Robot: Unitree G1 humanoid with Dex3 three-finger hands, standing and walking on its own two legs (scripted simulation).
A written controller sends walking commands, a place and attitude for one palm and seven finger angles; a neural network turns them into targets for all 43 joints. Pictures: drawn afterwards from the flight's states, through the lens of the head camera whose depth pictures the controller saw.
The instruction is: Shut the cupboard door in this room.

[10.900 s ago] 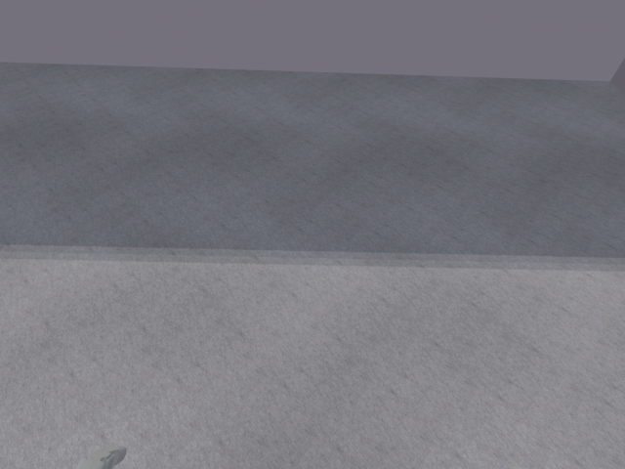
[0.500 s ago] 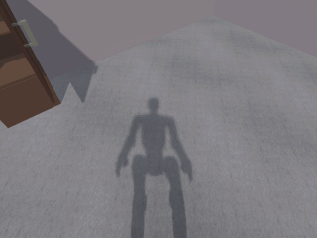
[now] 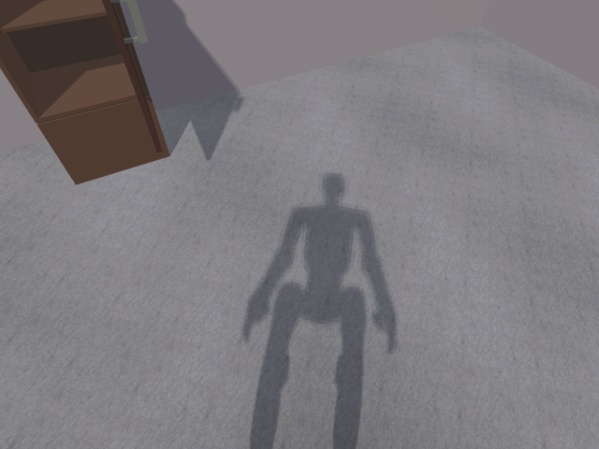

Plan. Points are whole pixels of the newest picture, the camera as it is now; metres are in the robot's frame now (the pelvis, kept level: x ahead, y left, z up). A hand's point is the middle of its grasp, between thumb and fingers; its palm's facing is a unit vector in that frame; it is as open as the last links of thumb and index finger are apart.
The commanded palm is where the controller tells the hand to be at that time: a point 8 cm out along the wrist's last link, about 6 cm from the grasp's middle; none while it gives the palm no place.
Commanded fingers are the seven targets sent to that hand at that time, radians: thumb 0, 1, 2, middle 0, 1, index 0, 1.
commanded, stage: turn or walk to find it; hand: left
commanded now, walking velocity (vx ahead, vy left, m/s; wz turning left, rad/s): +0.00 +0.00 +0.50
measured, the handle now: (129, 19) +1.12 +0.55 +0.03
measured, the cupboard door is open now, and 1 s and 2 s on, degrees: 84 84 84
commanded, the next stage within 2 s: stand and wait in 0.32 s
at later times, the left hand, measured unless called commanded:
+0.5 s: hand out of the picture +0.03 +0.19 -0.14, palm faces +0.21 -0.93 -0.30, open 7.4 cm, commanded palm none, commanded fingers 0.00 0.90 0.90 -0.20 -0.30 -0.20 -0.30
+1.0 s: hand out of the picture -0.09 +0.16 -0.17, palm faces +0.26 -0.95 -0.16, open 7.4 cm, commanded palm none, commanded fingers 0.00 0.90 0.90 -0.20 -0.30 -0.20 -0.30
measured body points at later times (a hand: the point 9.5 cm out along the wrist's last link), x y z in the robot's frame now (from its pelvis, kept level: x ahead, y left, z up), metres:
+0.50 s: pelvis -0.02 -0.03 +0.00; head +0.01 -0.06 +0.45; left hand +0.02 +0.23 -0.12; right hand +0.09 -0.26 -0.16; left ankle -0.04 +0.12 -0.69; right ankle +0.00 -0.13 -0.73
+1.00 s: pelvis -0.04 +0.00 +0.01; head -0.04 +0.01 +0.46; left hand -0.11 +0.21 -0.16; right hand +0.07 -0.22 -0.14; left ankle -0.08 +0.10 -0.73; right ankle +0.00 -0.13 -0.73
